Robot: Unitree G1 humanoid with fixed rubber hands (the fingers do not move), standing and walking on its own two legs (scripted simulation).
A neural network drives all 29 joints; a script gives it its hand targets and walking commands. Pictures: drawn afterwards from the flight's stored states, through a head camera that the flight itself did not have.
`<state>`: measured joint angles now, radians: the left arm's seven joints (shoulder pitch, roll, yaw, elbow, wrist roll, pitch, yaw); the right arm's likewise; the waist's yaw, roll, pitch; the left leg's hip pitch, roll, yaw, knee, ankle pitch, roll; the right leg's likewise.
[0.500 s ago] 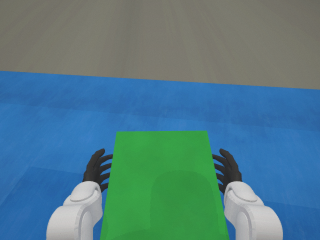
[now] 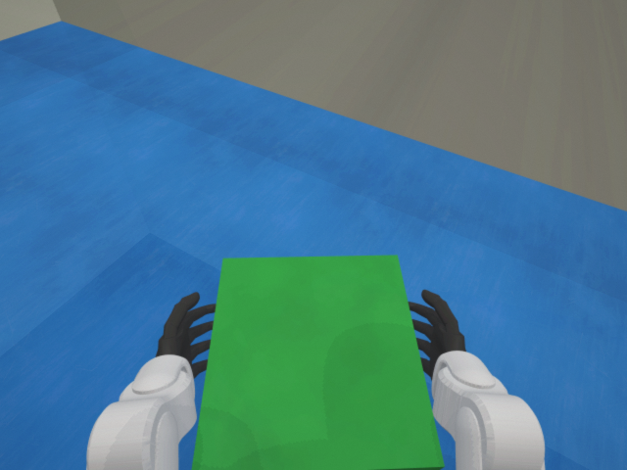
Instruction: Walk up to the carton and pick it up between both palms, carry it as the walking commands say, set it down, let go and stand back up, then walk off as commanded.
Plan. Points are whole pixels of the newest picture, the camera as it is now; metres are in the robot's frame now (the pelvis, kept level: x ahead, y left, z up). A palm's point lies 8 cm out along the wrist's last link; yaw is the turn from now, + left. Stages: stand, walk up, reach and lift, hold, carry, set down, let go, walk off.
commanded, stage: carry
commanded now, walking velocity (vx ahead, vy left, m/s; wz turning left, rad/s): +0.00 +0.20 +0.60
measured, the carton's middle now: (312, 387) +0.24 +0.00 +0.00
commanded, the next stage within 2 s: none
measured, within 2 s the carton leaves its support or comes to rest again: neither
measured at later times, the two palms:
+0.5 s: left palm out of the picture +0.13 +0.35 +0.12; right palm (247, 353) +0.23 +0.07 +0.11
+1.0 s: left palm out of the picture -0.01 +0.49 +0.12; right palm (29, 447) +0.14 +0.24 +0.11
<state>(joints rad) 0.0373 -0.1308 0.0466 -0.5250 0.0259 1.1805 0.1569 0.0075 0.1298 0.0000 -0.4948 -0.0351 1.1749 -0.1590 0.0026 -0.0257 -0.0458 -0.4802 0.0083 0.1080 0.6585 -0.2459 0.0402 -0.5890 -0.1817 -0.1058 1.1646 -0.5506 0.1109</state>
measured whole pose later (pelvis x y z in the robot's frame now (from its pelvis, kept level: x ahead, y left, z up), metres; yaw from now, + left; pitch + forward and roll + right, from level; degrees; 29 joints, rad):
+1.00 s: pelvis -0.13 +0.25 +0.02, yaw +31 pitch +3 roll +3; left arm 0.08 -0.14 0.03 -0.56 0.02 1.15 0.15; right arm 0.04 0.13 0.01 -0.57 -0.05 1.19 -0.16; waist 0.00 0.01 -0.09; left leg -0.50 -0.01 0.09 0.87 -0.38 -0.01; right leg -0.33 -0.13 -0.18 0.52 -0.24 -0.01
